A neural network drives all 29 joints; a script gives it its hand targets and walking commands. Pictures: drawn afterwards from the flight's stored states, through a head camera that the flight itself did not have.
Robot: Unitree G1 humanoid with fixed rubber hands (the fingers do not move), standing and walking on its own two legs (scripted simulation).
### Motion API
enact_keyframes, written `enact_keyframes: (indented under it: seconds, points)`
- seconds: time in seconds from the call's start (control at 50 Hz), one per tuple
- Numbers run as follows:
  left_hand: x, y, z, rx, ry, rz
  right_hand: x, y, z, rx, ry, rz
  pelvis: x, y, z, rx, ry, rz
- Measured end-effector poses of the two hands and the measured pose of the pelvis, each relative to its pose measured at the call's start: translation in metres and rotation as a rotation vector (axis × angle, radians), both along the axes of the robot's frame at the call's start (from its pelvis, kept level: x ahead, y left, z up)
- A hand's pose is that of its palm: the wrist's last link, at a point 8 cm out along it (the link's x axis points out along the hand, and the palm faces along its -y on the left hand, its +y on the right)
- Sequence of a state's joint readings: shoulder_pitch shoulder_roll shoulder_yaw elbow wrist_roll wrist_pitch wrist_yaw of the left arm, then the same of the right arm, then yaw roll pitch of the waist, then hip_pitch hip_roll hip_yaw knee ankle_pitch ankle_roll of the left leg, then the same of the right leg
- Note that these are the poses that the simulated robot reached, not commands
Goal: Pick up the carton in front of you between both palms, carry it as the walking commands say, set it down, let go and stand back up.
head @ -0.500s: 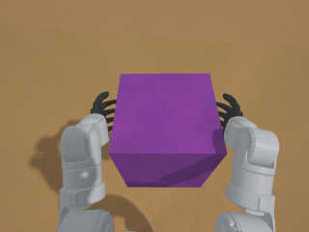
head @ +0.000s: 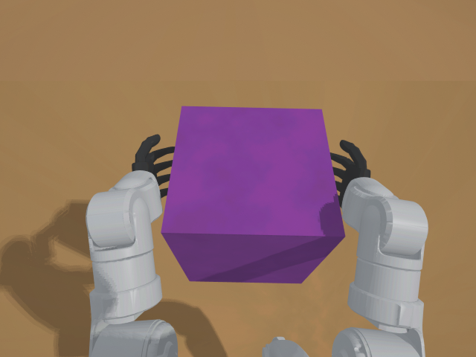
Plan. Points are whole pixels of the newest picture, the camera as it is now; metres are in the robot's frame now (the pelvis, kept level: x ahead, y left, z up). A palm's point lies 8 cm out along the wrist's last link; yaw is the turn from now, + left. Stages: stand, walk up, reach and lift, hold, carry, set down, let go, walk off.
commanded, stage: carry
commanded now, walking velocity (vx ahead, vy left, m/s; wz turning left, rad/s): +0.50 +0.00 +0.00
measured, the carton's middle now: (248, 204) +0.37 -0.03 +0.06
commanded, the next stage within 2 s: none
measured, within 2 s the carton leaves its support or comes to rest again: neither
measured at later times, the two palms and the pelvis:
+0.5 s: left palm (149, 61) +0.63 +0.15 +0.17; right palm (300, 57) +0.66 -0.15 +0.17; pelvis +0.29 -0.03 +0.02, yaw +1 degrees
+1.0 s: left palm out of the picture +0.94 +0.13 +0.19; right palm out of the picture +0.94 -0.17 +0.20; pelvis +0.59 -0.01 +0.03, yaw +0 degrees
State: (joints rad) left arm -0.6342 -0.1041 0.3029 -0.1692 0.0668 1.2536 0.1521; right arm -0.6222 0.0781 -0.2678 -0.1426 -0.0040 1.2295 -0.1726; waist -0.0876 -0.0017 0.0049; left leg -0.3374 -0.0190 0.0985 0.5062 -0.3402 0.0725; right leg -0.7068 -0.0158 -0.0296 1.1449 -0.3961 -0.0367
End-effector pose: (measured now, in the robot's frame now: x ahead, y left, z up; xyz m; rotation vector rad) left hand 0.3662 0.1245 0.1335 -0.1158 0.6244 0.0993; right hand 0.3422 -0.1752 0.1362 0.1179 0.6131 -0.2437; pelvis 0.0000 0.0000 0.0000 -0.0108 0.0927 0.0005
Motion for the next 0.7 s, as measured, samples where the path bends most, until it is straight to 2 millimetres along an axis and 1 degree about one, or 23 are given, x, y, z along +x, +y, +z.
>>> enact_keyframes:
  seconds: [0.08, 0.14, 0.18, 0.22, 0.3, 0.36, 0.4, 0.46, 0.5, 0.54, 0.62, 0.7]
  points:
    - [0.046, -0.002, 0.015, 0.007, -0.060, 0.014, 0.054, -0.002, 0.017, 0.001, -0.059, 0.018, 0.048, -0.007, 0.002, 0.002, 0.008, 0.002]
    - [0.084, -0.004, 0.022, 0.024, -0.078, 0.033, 0.099, -0.004, 0.022, 0.003, -0.076, 0.046, 0.090, -0.017, -0.003, 0.000, 0.007, 0.005]
    - [0.108, -0.004, 0.022, 0.039, -0.079, 0.053, 0.131, -0.005, 0.020, 0.003, -0.078, 0.075, 0.120, -0.026, -0.010, -0.009, -0.006, 0.016]
    - [0.128, -0.002, 0.019, 0.058, -0.056, 0.078, 0.160, -0.003, 0.015, 0.003, -0.055, 0.110, 0.143, -0.032, -0.010, -0.012, -0.013, 0.021]
    - [0.155, 0.008, 0.009, 0.066, 0.028, 0.135, 0.206, 0.009, 0.007, 0.018, 0.025, 0.156, 0.182, -0.040, 0.003, 0.011, -0.010, 0.016]
    - [0.181, 0.015, 0.012, 0.056, 0.034, 0.163, 0.237, 0.016, 0.009, 0.036, 0.030, 0.164, 0.211, -0.042, 0.012, 0.022, -0.007, 0.019]
    - [0.202, 0.018, 0.019, 0.053, 0.009, 0.170, 0.258, 0.019, 0.015, 0.043, 0.006, 0.163, 0.230, -0.041, 0.016, 0.026, -0.003, 0.020]
    - [0.240, 0.022, 0.033, 0.051, -0.039, 0.163, 0.292, 0.022, 0.026, 0.040, -0.043, 0.157, 0.264, -0.036, 0.019, 0.026, 0.004, 0.017]
    - [0.269, 0.024, 0.040, 0.050, -0.061, 0.149, 0.316, 0.024, 0.032, 0.031, -0.065, 0.148, 0.290, -0.030, 0.019, 0.024, 0.008, 0.014]
    - [0.298, 0.026, 0.043, 0.048, -0.069, 0.131, 0.340, 0.026, 0.036, 0.019, -0.073, 0.137, 0.318, -0.023, 0.017, 0.023, 0.009, 0.011]
    - [0.361, 0.028, 0.035, 0.034, -0.061, 0.065, 0.387, 0.027, 0.034, -0.014, -0.061, 0.095, 0.375, -0.006, 0.005, 0.037, -0.012, -0.001]
    - [0.409, 0.019, 0.023, 0.023, 0.024, 0.010, 0.416, 0.020, 0.022, -0.019, 0.027, 0.043, 0.415, 0.005, 0.017, 0.019, -0.014, 0.004]
